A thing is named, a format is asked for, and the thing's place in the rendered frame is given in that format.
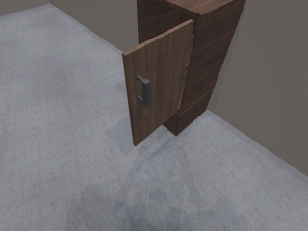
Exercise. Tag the handle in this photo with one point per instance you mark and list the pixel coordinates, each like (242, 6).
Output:
(145, 84)

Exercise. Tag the cupboard door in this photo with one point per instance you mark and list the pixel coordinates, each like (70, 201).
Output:
(161, 60)

